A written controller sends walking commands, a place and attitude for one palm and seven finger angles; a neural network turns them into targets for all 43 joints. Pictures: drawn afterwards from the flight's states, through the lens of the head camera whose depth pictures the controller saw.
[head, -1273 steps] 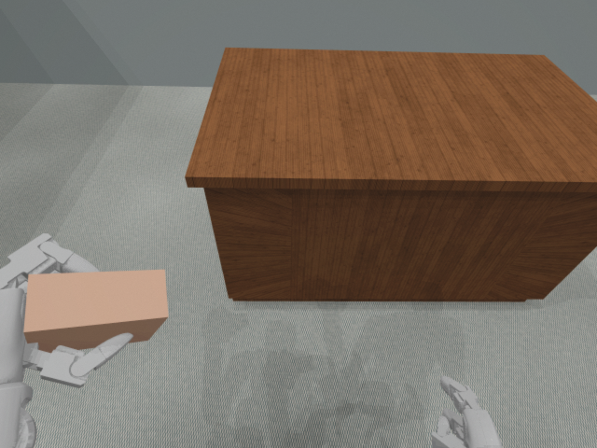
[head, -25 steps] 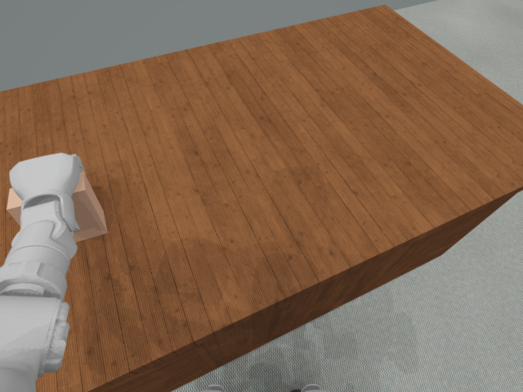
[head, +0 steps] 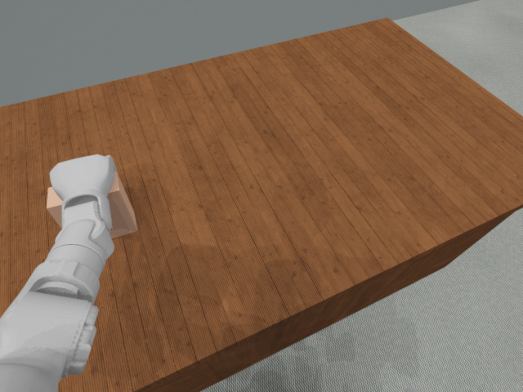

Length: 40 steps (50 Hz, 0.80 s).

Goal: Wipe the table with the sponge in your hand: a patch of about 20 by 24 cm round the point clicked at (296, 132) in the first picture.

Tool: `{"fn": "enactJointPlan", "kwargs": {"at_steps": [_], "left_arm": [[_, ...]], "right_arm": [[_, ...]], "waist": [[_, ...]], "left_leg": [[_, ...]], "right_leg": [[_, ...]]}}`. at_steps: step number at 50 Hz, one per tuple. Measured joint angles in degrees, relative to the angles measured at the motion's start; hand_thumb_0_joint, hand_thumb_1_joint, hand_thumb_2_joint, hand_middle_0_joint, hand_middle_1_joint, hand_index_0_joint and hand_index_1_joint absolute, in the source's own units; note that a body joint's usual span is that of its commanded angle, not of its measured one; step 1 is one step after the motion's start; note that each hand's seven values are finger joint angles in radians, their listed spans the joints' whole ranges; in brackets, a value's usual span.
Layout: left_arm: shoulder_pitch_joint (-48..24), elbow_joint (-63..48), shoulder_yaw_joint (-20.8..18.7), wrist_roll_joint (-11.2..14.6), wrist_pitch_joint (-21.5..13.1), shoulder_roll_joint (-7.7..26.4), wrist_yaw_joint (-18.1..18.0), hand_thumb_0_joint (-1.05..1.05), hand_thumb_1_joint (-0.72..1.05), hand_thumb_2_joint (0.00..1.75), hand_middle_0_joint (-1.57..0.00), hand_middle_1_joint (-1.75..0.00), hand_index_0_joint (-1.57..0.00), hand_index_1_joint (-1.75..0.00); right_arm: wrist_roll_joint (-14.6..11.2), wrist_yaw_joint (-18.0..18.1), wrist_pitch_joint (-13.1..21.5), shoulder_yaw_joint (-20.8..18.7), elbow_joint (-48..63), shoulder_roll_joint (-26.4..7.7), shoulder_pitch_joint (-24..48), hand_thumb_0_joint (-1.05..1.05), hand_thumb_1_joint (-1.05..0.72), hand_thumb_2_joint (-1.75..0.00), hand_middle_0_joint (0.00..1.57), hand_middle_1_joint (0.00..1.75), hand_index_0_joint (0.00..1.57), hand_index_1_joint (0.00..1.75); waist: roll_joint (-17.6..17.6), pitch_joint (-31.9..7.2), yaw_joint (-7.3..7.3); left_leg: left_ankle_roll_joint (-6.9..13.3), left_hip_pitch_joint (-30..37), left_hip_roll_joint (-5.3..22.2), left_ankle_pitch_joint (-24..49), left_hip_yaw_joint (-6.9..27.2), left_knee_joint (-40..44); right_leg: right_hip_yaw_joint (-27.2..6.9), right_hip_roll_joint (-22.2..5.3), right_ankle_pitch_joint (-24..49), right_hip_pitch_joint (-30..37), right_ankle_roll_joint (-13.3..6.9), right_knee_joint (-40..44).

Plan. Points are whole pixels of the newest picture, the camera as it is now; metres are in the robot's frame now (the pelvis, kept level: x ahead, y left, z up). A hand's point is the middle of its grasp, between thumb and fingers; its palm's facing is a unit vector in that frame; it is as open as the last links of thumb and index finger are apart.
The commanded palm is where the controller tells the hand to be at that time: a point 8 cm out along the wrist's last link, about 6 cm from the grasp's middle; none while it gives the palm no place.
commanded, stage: slide across to the middle lane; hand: left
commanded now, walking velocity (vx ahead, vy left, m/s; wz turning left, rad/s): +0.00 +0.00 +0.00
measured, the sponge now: (99, 217) +0.40 +0.30 -0.02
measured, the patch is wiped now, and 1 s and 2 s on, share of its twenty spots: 0.25 0.40 0.60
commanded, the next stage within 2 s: wipe back along the middle lane in 0.12 s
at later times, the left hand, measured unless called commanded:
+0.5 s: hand (117, 207) +0.40 +0.26 +0.01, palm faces -0.08 -0.01 -1.00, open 9.5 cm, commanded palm +0.37 +0.24 +0.05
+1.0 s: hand (120, 231) +0.36 +0.24 +0.01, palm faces -0.07 +0.00 -1.00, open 9.5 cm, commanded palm +0.32 +0.22 +0.05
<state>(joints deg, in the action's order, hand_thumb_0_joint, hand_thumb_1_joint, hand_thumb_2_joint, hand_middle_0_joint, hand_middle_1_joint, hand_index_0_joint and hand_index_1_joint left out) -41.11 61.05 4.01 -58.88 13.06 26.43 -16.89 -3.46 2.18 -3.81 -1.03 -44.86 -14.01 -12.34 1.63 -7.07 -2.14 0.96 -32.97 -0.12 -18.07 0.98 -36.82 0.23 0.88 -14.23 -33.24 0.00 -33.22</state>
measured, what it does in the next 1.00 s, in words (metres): stands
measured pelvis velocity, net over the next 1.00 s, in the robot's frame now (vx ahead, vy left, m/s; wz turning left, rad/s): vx -0.01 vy -0.01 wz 0.00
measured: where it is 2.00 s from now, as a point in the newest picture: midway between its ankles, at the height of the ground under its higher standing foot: outside the picture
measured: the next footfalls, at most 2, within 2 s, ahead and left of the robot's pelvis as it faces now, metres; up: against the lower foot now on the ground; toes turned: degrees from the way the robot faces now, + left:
none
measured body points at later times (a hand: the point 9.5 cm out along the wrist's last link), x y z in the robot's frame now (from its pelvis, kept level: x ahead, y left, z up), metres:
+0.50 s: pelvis +0.01 +0.00 +0.00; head +0.05 -0.01 +0.45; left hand +0.40 +0.25 +0.07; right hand +0.13 -0.26 -0.13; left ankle -0.01 +0.11 -0.72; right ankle +0.01 -0.13 -0.72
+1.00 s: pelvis -0.01 -0.01 +0.01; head +0.02 -0.02 +0.46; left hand +0.36 +0.24 +0.07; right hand +0.16 -0.25 -0.11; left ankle -0.01 +0.11 -0.72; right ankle +0.01 -0.13 -0.72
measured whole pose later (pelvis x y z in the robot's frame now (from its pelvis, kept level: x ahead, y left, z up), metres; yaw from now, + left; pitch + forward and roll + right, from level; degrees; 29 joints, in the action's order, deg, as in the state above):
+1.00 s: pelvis -0.01 -0.01 +0.01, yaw +0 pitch +9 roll +0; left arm -28.8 47.8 11.8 -57.5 23.9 15.3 -20.3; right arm -4.3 2.0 -7.7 -0.5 -42.7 -13.9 -6.8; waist 1.5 -7.5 1.8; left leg 0.5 -25.4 -0.4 -16.8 0.4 -33.5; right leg -0.4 0.5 -14.2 -27.0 -0.5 -32.4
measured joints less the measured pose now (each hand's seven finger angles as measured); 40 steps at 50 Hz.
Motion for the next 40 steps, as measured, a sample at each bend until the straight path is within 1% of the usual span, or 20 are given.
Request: {"fn": "enactJointPlan", "kwargs": {"at_steps": [4,12,15,23,32,40], "left_arm": [[1.1,-1.0,-0.4,0.0,0.3,-1.1,-0.3,0.00,-0.51,1.13,-0.79,-1.42,-0.79,-1.44],[1.9,-2.3,2.1,0.2,2.8,-3.3,-1.4,0.00,-0.50,1.13,-0.78,-1.43,-0.79,-1.45],[2.2,-3.1,2.3,0.5,3.3,-4.3,-1.6,0.00,-0.50,1.13,-0.78,-1.43,-0.78,-1.45],[6.0,-5.9,2.8,0.7,4.9,-7.2,-3.0,0.00,-0.49,1.13,-0.76,-1.44,-0.77,-1.46],[8.4,-8.2,4.3,0.8,7.0,-8.7,-3.8,0.00,-0.47,1.12,-0.75,-1.46,-0.76,-1.48],[10.2,-10.3,5.7,1.0,8.4,-9.8,-3.7,-0.01,-0.47,1.12,-0.75,-1.46,-0.75,-1.48]], "right_arm": [[0.2,-0.3,-0.5,-0.2,-0.1,-0.1,0.3,0.01,-0.90,-0.90,0.20,0.30,0.20,0.30],[0.3,-0.9,-1.3,-0.9,-0.7,-0.4,1.1,0.01,-0.90,-0.90,0.20,0.30,0.20,0.30],[0.3,-1.0,-1.6,-1.1,-0.9,-0.3,1.5,0.01,-0.90,-0.90,0.20,0.30,0.20,0.30],[0.2,-1.5,-3.0,-0.7,-0.4,-0.2,2.6,0.01,-0.90,-0.90,0.20,0.30,0.20,0.30],[-0.3,-1.3,-3.4,0.1,0.9,0.0,4.1,0.01,-0.90,-0.90,0.20,0.30,0.20,0.30],[-0.5,-0.9,-3.6,0.2,1.7,-0.1,4.9,0.01,-0.90,-0.90,0.20,0.30,0.20,0.30]], "waist": [[0.0,-0.3,0.36],[0.0,-0.3,1.08],[0.1,-0.4,1.36],[0.5,-1.1,2.10],[-0.1,-0.7,2.68],[-0.4,-0.8,3.29]], "left_leg": [[-0.1,0.9,0.2,-0.2,-0.2,0.7],[-0.2,2.3,0.2,-0.5,0.1,1.3],[-0.3,2.7,0.2,-0.5,0.1,1.5],[-0.2,4.6,0.2,-0.3,-0.5,2.4],[-0.3,6.2,0.0,0.6,-0.7,3.2],[-0.4,6.6,-0.1,1.0,-0.7,3.2]], "right_leg": [[-0.2,0.2,-0.2,0.8,-0.1,0.6],[0.1,0.2,-0.6,2.2,-0.2,1.1],[0.1,0.2,-0.6,2.6,-0.3,1.2],[-0.5,0.2,-0.6,4.0,-0.2,1.4],[-0.7,0.0,-0.1,5.2,-0.3,1.4],[-0.7,-0.2,0.1,5.5,-0.4,1.1]]}}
